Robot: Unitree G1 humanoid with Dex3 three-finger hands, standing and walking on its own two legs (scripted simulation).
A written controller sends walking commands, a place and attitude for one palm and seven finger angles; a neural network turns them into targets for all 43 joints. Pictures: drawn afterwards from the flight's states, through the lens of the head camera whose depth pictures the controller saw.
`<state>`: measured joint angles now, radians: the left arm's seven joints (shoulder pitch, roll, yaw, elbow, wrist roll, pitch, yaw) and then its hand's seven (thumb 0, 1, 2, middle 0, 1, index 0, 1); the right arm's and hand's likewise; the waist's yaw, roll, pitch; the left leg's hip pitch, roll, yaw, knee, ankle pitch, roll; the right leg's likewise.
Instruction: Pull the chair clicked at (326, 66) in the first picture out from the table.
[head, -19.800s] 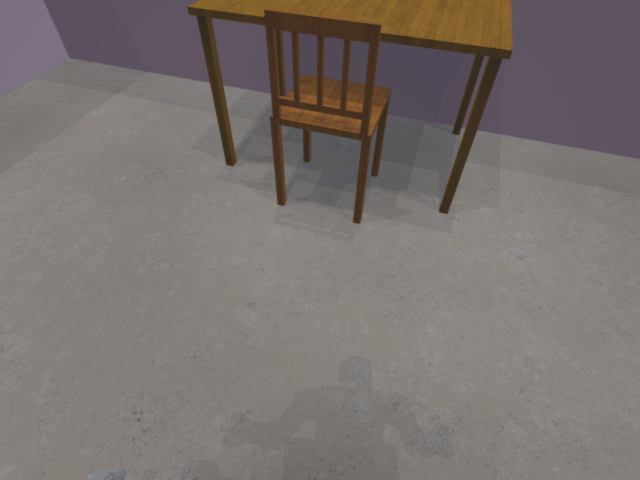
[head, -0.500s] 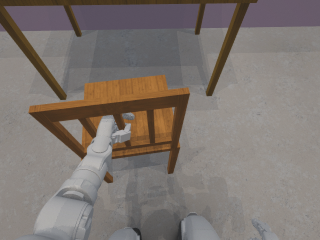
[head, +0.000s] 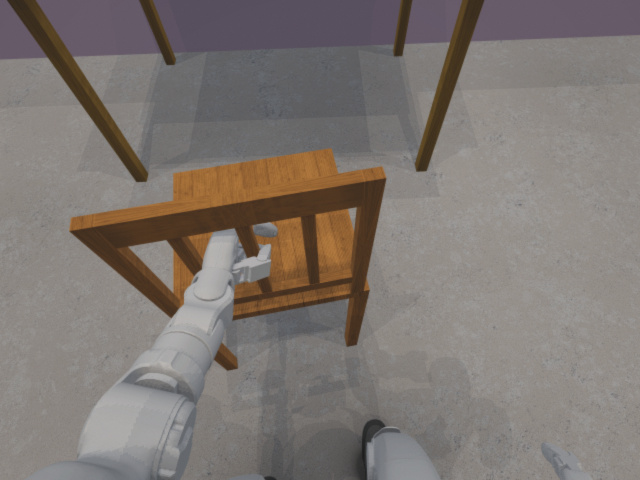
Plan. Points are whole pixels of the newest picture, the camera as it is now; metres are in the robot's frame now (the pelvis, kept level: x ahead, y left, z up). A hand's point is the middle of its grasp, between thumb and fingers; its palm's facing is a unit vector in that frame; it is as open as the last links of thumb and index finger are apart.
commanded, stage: stop walking, hand still on the chair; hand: left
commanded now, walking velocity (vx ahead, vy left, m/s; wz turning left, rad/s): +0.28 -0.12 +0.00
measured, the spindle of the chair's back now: (256, 260) +0.43 +0.09 -0.10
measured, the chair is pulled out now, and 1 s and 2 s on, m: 0.51 0.59 0.59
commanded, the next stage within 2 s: open the thumb and straighten the fingers in 0.88 s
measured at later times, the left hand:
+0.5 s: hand (256, 313) +0.32 +0.08 -0.04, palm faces -0.11 -0.98 -0.17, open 5.1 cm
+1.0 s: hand (255, 316) +0.31 +0.08 -0.04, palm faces -0.15 -0.98 -0.16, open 5.1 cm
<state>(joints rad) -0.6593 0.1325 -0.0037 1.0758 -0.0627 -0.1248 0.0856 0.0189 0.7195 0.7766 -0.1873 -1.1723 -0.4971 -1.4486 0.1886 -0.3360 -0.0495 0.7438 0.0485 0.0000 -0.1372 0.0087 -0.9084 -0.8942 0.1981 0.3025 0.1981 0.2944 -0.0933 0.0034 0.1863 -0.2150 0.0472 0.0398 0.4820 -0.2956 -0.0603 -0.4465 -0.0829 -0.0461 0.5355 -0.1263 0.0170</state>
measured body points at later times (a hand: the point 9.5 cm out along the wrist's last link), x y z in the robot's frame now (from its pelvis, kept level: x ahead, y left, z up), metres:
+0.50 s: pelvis +0.00 +0.00 +0.00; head +0.03 -0.03 +0.45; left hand +0.32 +0.13 -0.03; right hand +0.11 -0.26 -0.13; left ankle -0.04 +0.16 -0.73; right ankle +0.05 -0.12 -0.73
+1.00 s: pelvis +0.00 +0.01 +0.01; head +0.04 -0.01 +0.45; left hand +0.32 +0.13 -0.03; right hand +0.11 -0.23 -0.12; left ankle -0.04 +0.16 -0.73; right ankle +0.05 -0.12 -0.73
